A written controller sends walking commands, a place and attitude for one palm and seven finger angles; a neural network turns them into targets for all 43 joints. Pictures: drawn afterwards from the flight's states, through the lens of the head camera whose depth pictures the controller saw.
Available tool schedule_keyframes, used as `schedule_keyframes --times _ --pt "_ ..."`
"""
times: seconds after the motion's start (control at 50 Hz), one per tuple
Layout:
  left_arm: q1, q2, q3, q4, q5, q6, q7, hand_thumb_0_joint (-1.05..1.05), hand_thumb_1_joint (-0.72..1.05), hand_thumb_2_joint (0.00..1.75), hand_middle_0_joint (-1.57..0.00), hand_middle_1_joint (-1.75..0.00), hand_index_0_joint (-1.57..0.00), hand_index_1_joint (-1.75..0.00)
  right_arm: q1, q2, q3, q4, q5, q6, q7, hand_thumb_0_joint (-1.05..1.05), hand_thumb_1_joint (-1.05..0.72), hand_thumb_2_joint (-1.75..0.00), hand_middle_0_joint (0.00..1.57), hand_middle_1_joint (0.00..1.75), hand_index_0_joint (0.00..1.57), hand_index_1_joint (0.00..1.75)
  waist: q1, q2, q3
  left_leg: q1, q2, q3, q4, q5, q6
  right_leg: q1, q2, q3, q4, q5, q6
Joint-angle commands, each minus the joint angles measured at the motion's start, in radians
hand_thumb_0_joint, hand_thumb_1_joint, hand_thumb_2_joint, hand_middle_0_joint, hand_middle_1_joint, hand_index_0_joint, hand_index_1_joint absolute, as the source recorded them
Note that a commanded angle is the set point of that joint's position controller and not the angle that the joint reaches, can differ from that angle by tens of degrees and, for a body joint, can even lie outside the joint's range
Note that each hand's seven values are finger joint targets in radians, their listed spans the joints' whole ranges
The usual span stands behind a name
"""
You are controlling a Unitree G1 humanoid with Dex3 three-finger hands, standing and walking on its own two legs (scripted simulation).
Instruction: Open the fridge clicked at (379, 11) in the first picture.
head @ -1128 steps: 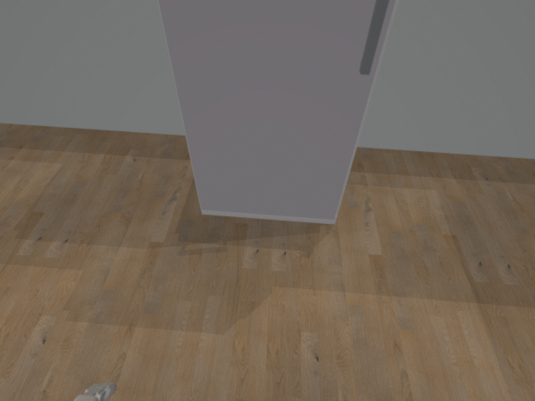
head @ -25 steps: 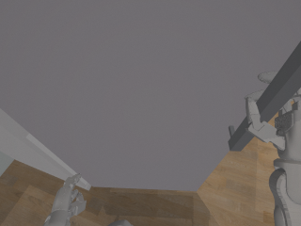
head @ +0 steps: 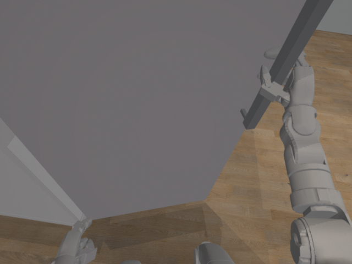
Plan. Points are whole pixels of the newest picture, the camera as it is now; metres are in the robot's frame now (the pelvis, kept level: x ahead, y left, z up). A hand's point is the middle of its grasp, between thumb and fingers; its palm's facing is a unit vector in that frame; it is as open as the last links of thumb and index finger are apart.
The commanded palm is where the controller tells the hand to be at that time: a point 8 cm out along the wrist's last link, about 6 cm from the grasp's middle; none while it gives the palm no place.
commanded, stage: stop walking and hold the door back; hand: right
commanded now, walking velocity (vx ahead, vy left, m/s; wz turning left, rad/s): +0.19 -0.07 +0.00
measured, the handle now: (274, 64) +0.47 -0.16 +0.22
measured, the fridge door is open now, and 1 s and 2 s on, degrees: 71 70 67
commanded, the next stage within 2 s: loosen the grip on the handle in 0.98 s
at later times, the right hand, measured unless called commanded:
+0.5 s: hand (260, 76) +0.46 -0.14 +0.20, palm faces +0.04 +0.99 -0.16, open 6.0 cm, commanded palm +0.43 -0.21 +0.17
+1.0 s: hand (266, 83) +0.44 -0.15 +0.20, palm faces -0.05 +0.99 -0.10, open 5.8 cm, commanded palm +0.42 -0.21 +0.17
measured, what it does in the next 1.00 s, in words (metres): steps on the spot: right foot, then left foot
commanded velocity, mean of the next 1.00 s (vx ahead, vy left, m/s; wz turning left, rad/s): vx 0.01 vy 0.04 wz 0.00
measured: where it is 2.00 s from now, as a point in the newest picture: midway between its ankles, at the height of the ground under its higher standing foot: outside the picture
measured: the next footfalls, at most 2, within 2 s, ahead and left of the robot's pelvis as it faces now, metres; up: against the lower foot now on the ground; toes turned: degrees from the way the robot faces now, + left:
right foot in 0.16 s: +0.06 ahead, -0.16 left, +0.00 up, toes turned -5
left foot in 0.38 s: +0.07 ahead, +0.06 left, +0.00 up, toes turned +10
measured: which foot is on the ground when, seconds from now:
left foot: down 0.00-0.16, up 0.18-0.36, down 0.38-1.00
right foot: up 0.00-0.14, down 0.16-0.40, up 0.42-0.66, down 0.68-1.00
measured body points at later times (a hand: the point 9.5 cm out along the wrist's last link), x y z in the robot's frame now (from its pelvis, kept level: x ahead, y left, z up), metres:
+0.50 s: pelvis +0.01 -0.04 +0.00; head +0.05 -0.02 +0.44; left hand +0.09 +0.20 -0.14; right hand +0.45 -0.20 +0.20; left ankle +0.03 +0.06 -0.74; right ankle +0.02 -0.17 -0.71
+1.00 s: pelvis +0.00 -0.08 +0.00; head +0.03 -0.08 +0.45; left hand +0.10 +0.16 -0.12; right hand +0.43 -0.20 +0.20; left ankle +0.03 +0.06 -0.74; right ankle +0.05 -0.18 -0.74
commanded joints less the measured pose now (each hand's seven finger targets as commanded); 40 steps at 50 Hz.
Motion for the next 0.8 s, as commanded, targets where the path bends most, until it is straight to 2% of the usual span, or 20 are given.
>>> schedule_keyframes --times 0.0,0.06,0.1,0.12,0.14,0.16,0.18,0.22,0.28,0.34,0.38,0.4,0.42,0.44,0.52,0.6,0.64,0.68,0.72,0.78 --pt "-0.018 0.082 0.048 -0.132 -0.009 -0.046 0.011 0.0 0.9 0.9 -0.2 -0.3 -0.2 -0.3 -0.495 -0.281 -0.132 -0.057 -0.008 -0.059 -0.013 0.0 -0.9 -0.9 0.45 1.4 0.45 1.4 -0.022 0.297 -0.32 0.232 0.198 -0.216 -0.22 -0.071 0.128 0.028 -0.01 -0.064 -0.242 -0.064 -0.009" --pt "0.024 0.078 0.05 -0.124 -0.012 -0.063 0.015 0.0 0.9 0.9 -0.2 -0.3 -0.2 -0.3 -0.544 -0.244 -0.125 -0.022 -0.009 -0.066 -0.013 0.0 -0.9 -0.9 0.45 1.4 0.45 1.4 -0.013 0.348 -0.349 0.153 0.155 -0.133 -0.208 -0.118 0.129 0.259 0.011 -0.172 -0.526 -0.052 -0.022" --pt "0.046 0.098 0.063 -0.11 -0.011 -0.075 0.018 0.0 0.9 0.9 -0.2 -0.3 -0.2 -0.3 -0.552 -0.232 -0.133 -0.031 -0.013 -0.09 -0.008 0.0 -0.9 -0.9 0.45 1.4 0.45 1.4 0.01 0.224 -0.388 0.077 0.075 -0.065 -0.1 -0.115 0.093 0.454 0.002 -0.182 -0.697 0.074 -0.024" --pt "0.054 0.123 0.075 -0.12 -0.015 -0.083 0.021 0.0 0.9 0.9 -0.2 -0.3 -0.2 -0.3 -0.55 -0.198 -0.112 -0.058 -0.004 -0.103 0.0 0.0 -0.9 -0.9 0.45 1.4 0.45 1.4 0.018 0.059 -0.406 0.03 0.02 0.002 0.026 -0.054 0.065 0.539 -0.087 -0.094 -0.736 0.138 -0.042" --pt "0.05 0.15 0.08 -0.135 -0.011 -0.08 0.014 0.0 0.9 0.9 -0.2 -0.3 -0.2 -0.3 -0.54 -0.166 -0.101 -0.086 -0.005 -0.113 0.005 0.0 -0.9 -0.9 0.45 1.4 0.45 1.4 0.007 -0.151 -0.412 -0.121 -0.071 0.084 0.167 -0.113 0.025 0.618 -0.269 0.123 -0.748 0.215 -0.111" --pt "0.062 0.133 0.07 -0.156 -0.022 -0.073 0.005 0.0 0.9 0.9 -0.2 -0.3 -0.2 -0.3 -0.588 -0.114 -0.042 -0.127 0.004 -0.112 0.014 0.0 -0.9 -0.9 0.45 1.4 0.45 1.4 0.017 -0.183 -0.394 -0.205 -0.111 0.095 0.296 -0.287 0.014 0.618 -0.377 0.263 -0.77 0.403 -0.189" --pt "0.065 0.095 0.063 -0.153 -0.027 -0.07 -0.015 0.0 0.9 0.9 -0.2 -0.3 -0.2 -0.3 -0.553 -0.077 -0.021 -0.092 -0.006 -0.104 0.025 0.0 -0.9 -0.9 0.45 1.4 0.45 1.4 0.028 -0.103 -0.381 -0.195 -0.089 0.037 0.359 -0.305 0.026 0.557 -0.399 0.267 -0.799 0.283 -0.216" --pt "0.057 0.08 0.043 -0.162 -0.025 -0.075 -0.005 0.0 0.9 0.9 -0.2 -0.3 -0.2 -0.3 -0.603 -0.062 0.01 -0.174 0.002 -0.11 0.023 0.0 -0.9 -0.9 0.45 1.4 0.45 1.4 0.039 -0.131 -0.336 -0.201 -0.052 0.015 0.315 -0.24 0.024 0.5 -0.404 0.254 -0.763 0.317 -0.239" --pt "0.095 0.118 0.057 -0.156 -0.022 -0.067 -0.016 0.0 0.9 0.9 -0.2 -0.3 -0.2 -0.3 -0.432 -0.133 -0.046 -0.211 -0.013 -0.095 0.016 0.0 -0.9 -0.9 0.45 1.4 0.45 1.4 0.016 -0.117 -0.357 -0.077 -0.095 0.081 0.054 -0.121 0.032 0.555 -0.317 0.017 -0.609 0.649 -0.151" --pt "0.082 0.106 0.038 -0.178 -0.027 -0.065 -0.023 0.0 0.9 0.9 -0.2 -0.3 -0.2 -0.3 -0.373 -0.144 -0.044 -0.275 -0.022 -0.08 0.026 0.0 -0.9 -0.9 0.45 1.4 0.45 1.4 0.019 -0.116 -0.422 0.154 -0.099 0.082 -0.149 0.159 0.047 0.481 -0.277 -0.06 -0.473 0.67 -0.09" --pt "0.087 0.084 0.043 -0.191 -0.024 -0.054 -0.018 0.0 0.9 0.9 -0.2 -0.3 -0.2 -0.3 -0.343 -0.244 -0.122 -0.288 -0.038 -0.082 0.007 0.0 -0.9 -0.9 0.45 1.4 0.45 1.4 0.024 0.1 -0.477 0.406 0.105 -0.126 -0.09 0.604 0.137 0.202 -0.172 -0.12 -0.271 0.311 -0.035" --pt "0.089 0.071 0.048 -0.196 -0.02 -0.056 -0.016 0.0 0.9 0.9 -0.2 -0.3 -0.2 -0.3 -0.271 -0.281 -0.173 -0.251 -0.038 -0.077 0.002 0.0 -0.9 -0.9 0.45 1.4 0.45 1.4 0.011 0.166 -0.45 0.454 0.194 -0.192 -0.099 0.786 0.191 0.084 -0.082 -0.091 -0.204 -0.115 -0.012" --pt "0.09 0.093 0.063 -0.193 -0.031 -0.053 -0.018 0.0 0.9 0.9 -0.2 -0.3 -0.2 -0.3 -0.188 -0.32 -0.213 -0.212 -0.013 -0.045 0.002 0.0 -0.9 -0.9 0.45 1.4 0.45 1.4 -0.003 0.293 -0.435 0.458 0.216 -0.243 -0.121 0.81 0.192 0.051 -0.055 -0.028 -0.139 -0.229 -0.008" --pt "0.055 0.071 0.043 -0.201 -0.031 -0.055 -0.016 0.0 0.9 0.9 -0.2 -0.3 -0.2 -0.3 -0.234 -0.262 -0.161 -0.241 -0.008 -0.041 0.008 0.0 -0.9 -0.9 0.45 1.4 0.45 1.4 -0.008 0.282 -0.401 0.419 0.233 -0.222 -0.114 0.736 0.186 0.04 -0.083 0.023 -0.122 -0.227 -0.012" --pt "0.022 0.055 0.006 -0.177 -0.01 -0.058 0.008 0.0 0.9 0.9 -0.2 -0.3 -0.2 -0.3 -0.253 -0.28 -0.203 -0.266 -0.019 -0.072 -0.007 0.0 -0.9 -0.9 0.45 1.4 0.45 1.4 0.005 0.21 -0.379 0.312 0.154 -0.095 -0.126 0.495 0.17 0.117 -0.063 -0.025 -0.289 -0.093 -0.017" --pt "0.011 0.064 0.009 -0.173 0.0 -0.054 0.017 0.0 0.9 0.9 -0.2 -0.3 -0.2 -0.3 -0.301 -0.237 -0.166 -0.257 -0.017 -0.087 -0.004 0.0 -0.9 -0.9 0.45 1.4 0.45 1.4 0.001 0.213 -0.357 0.152 0.107 -0.092 -0.175 0.174 0.126 0.261 -0.035 -0.056 -0.486 0.043 -0.02" --pt "0.017 0.079 0.019 -0.168 -0.002 -0.055 0.016 0.0 0.9 0.9 -0.2 -0.3 -0.2 -0.3 -0.307 -0.22 -0.144 -0.27 -0.012 -0.094 -0.001 0.0 -0.9 -0.9 0.45 1.4 0.45 1.4 0.013 0.137 -0.361 0.097 0.066 -0.062 -0.128 0.107 0.089 0.389 -0.073 -0.047 -0.651 0.197 -0.027" --pt "0.002 0.105 0.03 -0.193 -0.01 -0.056 0.004 0.0 0.9 0.9 -0.2 -0.3 -0.2 -0.3 -0.326 -0.159 -0.095 -0.282 -0.008 -0.101 0.002 0.0 -0.9 -0.9 0.45 1.4 0.45 1.4 -0.003 -0.053 -0.369 0.057 -0.07 0.005 -0.044 0.045 0.03 0.408 -0.22 0.118 -0.683 0.39 -0.092" --pt "-0.021 0.088 0.023 -0.202 -0.008 -0.049 0.003 0.0 0.9 0.9 -0.2 -0.3 -0.2 -0.3 -0.367 -0.159 -0.076 -0.286 -0.009 -0.104 0.006 0.0 -0.9 -0.9 0.45 1.4 0.45 1.4 -0.004 -0.178 -0.343 0.099 -0.09 0.014 0.024 -0.039 0.019 0.297 -0.27 0.167 -0.734 0.334 -0.133" --pt "0.01 0.09 0.031 -0.203 -0.005 -0.045 -0.004 0.0 0.9 0.9 -0.2 -0.3 -0.2 -0.3 -0.332 -0.153 -0.08 -0.246 -0.025 -0.103 -0.001 0.0 -0.9 -0.9 0.45 1.4 0.45 1.4 -0.011 -0.097 -0.343 0.134 -0.083 0.008 -0.025 0.0 0.029 0.292 -0.256 0.129 -0.668 0.388 -0.117"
